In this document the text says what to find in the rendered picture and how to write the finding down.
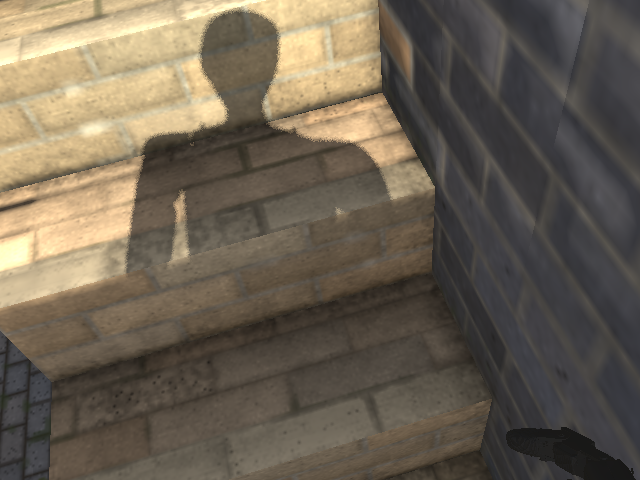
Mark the right robot hand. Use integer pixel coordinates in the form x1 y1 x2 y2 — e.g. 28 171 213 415
506 427 636 480

